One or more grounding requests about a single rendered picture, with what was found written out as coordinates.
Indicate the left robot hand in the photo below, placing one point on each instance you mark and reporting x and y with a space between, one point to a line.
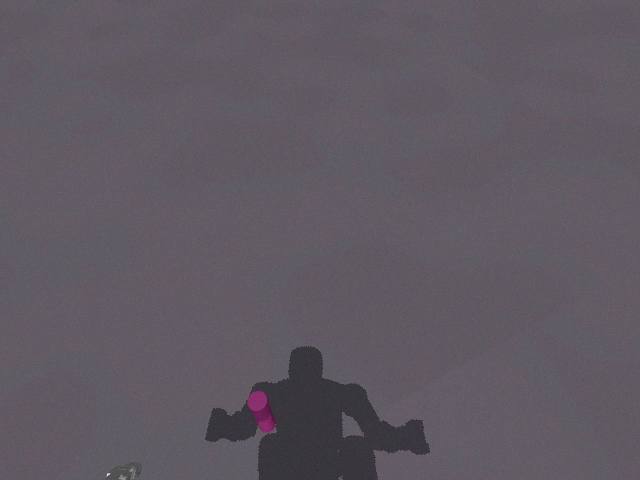
128 472

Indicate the can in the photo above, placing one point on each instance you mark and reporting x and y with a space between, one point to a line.
260 408

